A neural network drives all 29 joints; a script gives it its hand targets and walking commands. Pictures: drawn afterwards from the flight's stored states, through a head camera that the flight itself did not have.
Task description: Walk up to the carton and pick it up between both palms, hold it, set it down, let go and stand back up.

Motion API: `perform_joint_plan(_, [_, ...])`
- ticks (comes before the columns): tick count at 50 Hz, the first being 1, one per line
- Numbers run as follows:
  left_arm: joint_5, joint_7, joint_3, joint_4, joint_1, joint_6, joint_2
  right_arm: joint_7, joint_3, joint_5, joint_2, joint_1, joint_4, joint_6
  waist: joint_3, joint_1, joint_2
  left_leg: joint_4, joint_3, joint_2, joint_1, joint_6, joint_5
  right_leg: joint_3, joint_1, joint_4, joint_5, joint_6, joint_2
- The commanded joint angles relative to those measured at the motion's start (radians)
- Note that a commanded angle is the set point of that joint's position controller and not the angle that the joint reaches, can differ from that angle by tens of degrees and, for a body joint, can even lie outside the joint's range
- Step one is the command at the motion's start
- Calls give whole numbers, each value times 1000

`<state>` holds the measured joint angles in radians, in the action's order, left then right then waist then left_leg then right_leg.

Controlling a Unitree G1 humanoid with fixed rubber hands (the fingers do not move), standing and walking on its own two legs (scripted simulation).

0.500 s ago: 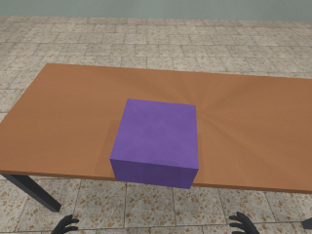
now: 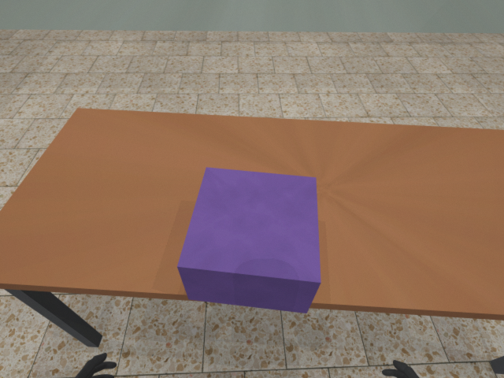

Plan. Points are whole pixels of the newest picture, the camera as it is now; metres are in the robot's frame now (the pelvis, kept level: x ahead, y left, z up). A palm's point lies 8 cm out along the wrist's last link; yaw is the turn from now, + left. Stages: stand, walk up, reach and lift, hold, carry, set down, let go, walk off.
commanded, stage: stand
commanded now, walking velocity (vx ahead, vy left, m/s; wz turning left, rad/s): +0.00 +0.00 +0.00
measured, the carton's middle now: (254, 236) +0.40 -0.01 -0.06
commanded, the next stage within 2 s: walk up in 1.10 s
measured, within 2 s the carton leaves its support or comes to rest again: neither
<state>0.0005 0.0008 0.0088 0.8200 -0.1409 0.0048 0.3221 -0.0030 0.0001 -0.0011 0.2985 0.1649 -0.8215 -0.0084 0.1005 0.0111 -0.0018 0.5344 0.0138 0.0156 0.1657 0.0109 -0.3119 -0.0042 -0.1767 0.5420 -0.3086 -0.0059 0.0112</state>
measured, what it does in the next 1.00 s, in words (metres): stands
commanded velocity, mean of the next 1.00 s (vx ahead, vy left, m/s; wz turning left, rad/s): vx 0.00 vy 0.00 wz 0.00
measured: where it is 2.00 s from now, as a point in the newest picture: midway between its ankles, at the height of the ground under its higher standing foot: outside the picture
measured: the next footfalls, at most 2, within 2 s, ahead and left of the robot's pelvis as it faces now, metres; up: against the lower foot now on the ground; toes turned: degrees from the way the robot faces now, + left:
none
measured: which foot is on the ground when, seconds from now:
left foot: down 0.00-1.00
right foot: down 0.00-1.00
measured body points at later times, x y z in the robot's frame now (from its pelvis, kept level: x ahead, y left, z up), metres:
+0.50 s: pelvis +0.00 +0.00 +0.01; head +0.02 +0.00 +0.46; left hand +0.09 +0.29 -0.12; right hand +0.09 -0.29 -0.12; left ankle -0.01 +0.13 -0.73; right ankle -0.01 -0.12 -0.73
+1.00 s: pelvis +0.00 +0.00 +0.01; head +0.00 +0.00 +0.46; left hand +0.08 +0.28 -0.12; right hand +0.05 -0.29 -0.12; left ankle -0.01 +0.13 -0.73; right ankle -0.01 -0.12 -0.73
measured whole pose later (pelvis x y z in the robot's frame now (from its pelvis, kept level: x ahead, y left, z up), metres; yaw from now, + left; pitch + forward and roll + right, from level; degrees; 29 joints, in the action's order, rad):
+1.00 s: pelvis +0.00 +0.00 +0.01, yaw -1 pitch -3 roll +0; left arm 0.00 0.01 -0.01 1.05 -0.16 -0.02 0.31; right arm 0.01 0.01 0.00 0.31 0.18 -1.06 0.01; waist 0.06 0.00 0.00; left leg 0.35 0.03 0.03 0.08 0.02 -0.21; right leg 0.00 -0.10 0.36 -0.20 0.00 0.01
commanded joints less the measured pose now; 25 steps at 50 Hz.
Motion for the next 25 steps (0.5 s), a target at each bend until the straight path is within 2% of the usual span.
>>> perform_joint_plan(1, [-1,24,-61,-40,25,-24,223,7,45,5,184,-19,42,33,-123,5,16,-103,-61,87,-32,-25,306,71,56,-111,288,28,97])
perform_joint_plan(2, [-4,25,-74,-61,44,-27,236,10,61,-9,219,-45,51,30,-81,3,14,-108,-59,94,-29,-35,284,67,18,-118,243,31,98])
perform_joint_plan(3, [8,17,-66,-54,51,-29,210,11,57,4,233,-20,22,30,-129,-5,12,-114,-66,92,-17,-40,269,86,62,-129,267,38,108])
perform_joint_plan(4, [-3,19,-67,-45,29,-32,230,10,51,0,205,-22,14,34,-145,-10,-19,-114,-57,96,-61,-29,302,79,74,-115,338,39,104])
perform_joint_plan(5, [6,16,-69,-29,39,-31,207,16,55,-8,224,-43,5,36,-164,-12,4,-103,-49,93,-60,-25,337,69,95,-128,387,37,104])
perform_joint_plan(7, [2,21,-66,0,49,-36,207,21,57,1,218,-18,-20,43,-112,2,-19,-138,-61,102,-56,-31,335,73,59,-135,357,38,105])
perform_joint_plan(8, [2,15,-60,-10,75,-31,201,18,54,2,222,-57,-21,38,-120,-8,-11,-139,-56,99,-58,-20,337,71,63,-142,339,22,99])
perform_joint_plan(9, [1,14,-67,10,23,-27,209,20,52,0,203,-64,-23,36,-130,-26,-4,-142,-52,104,-56,-29,333,69,94,-148,328,26,102])
perform_joint_plan(10, [-2,13,-68,23,63,-34,210,27,50,3,190,-26,-35,36,-128,7,1,-148,-53,96,-71,-14,348,76,78,-147,355,26,103])
perform_joint_plan(11, [-5,13,-53,36,49,-28,175,26,49,-2,202,-20,-55,38,-93,4,32,-160,-44,100,-68,-20,296,72,68,-157,326,21,106])
perform_joint_plan(12, [4,14,-66,36,44,-33,182,25,50,-9,204,-82,-40,43,-107,-24,-2,-165,-71,117,-49,-36,317,68,74,-165,310,22,99])
perform_joint_plan(13, [-4,20,-55,51,63,-32,184,21,52,-1,217,-89,-44,39,-104,-19,61,-172,-53,101,-44,-22,269,56,88,-186,295,14,100])
perform_joint_plan(14, [1,18,-63,51,65,-32,190,23,45,9,188,-18,-69,47,-110,16,5,-189,-51,104,-66,-21,250,66,57,-181,310,24,93])
perform_joint_plan(15, [11,14,-59,66,35,-27,175,32,36,2,175,-58,-66,44,-111,-27,12,-196,-50,115,-59,-27,245,67,82,-176,268,24,101])
perform_joint_plan(16, [5,19,-62,74,22,-31,207,27,46,6,210,-91,-46,42,-105,-25,14,-193,-68,113,-48,-21,250,76,75,-182,271,25,92])
perform_joint_plan(17, [5,20,-58,74,56,-29,168,24,60,4,243,-57,-77,42,-118,-19,-10,-195,-57,108,-44,-32,238,78,91,-198,293,32,114])
perform_joint_plan(18, [2,20,-51,83,35,-28,165,29,54,0,217,-51,-77,43,-109,-19,0,-199,-39,105,-58,-29,241,75,84,-203,300,28,106])
perform_joint_plan(19, [-2,23,-60,91,72,-24,201,27,56,-2,227,-60,-81,41,-85,-5,19,-203,-46,105,-78,-15,282,94,47,-191,295,40,104])
perform_joint_plan(20, [0,23,-66,84,44,-29,186,28,55,2,220,-34,-87,41,-112,-13,31,-202,-43,113,-83,-28,296,83,82,-186,296,34,110])
perform_joint_plan(21, [10,19,-58,103,17,-29,185,32,55,7,220,-45,-100,40,-117,-30,-1,-204,-61,121,-68,-39,266,80,82,-202,300,31,119])
perform_joint_plan(22, [7,22,-63,112,35,-32,209,29,49,10,215,-40,-109,45,-85,-14,-1,-214,-69,118,-48,-29,298,81,68,-203,283,26,108])
perform_joint_plan(23, [3,23,-64,109,27,-40,199,32,49,7,218,-36,-118,43,-77,-24,-25,-220,-77,130,-78,-37,291,104,38,-214,259,35,110])
perform_joint_plan(24, [3,17,-54,106,31,-37,186,37,62,0,245,-73,-108,44,-114,-34,1,-205,-70,123,-95,-29,309,84,64,-216,290,19,102])
perform_joint_plan(25, [9,11,-66,126,23,-36,199,38,63,7,256,-58,-112,50,-132,-35,-29,-202,-58,120,-95,-21,309,82,75,-213,317,28,106])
